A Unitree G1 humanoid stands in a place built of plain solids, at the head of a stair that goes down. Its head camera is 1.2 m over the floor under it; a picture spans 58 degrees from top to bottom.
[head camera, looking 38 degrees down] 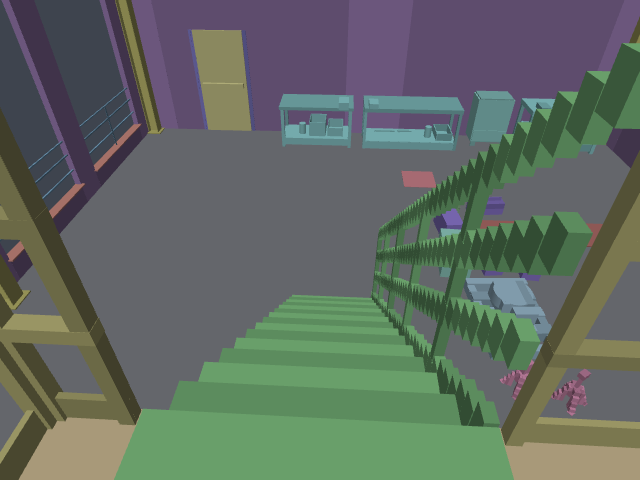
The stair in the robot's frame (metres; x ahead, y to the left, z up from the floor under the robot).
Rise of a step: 0.19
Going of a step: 0.23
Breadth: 1.05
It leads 3 degrees to the right of straight ahead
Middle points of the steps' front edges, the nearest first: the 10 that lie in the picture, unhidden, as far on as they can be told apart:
0.68 0.01 0.00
0.91 -0.01 -0.19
1.14 -0.02 -0.39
1.36 -0.03 -0.58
1.59 -0.05 -0.77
1.81 -0.06 -0.97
2.04 -0.07 -1.16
2.27 -0.08 -1.35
2.49 -0.10 -1.55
2.72 -0.11 -1.74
